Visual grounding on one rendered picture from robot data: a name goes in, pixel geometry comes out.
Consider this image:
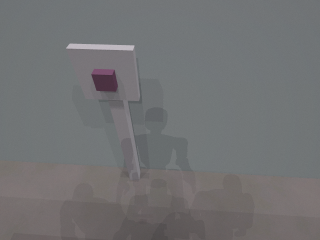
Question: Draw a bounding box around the panel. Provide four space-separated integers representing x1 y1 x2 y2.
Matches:
66 43 141 181

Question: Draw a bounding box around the button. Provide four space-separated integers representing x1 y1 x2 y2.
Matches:
91 69 118 92

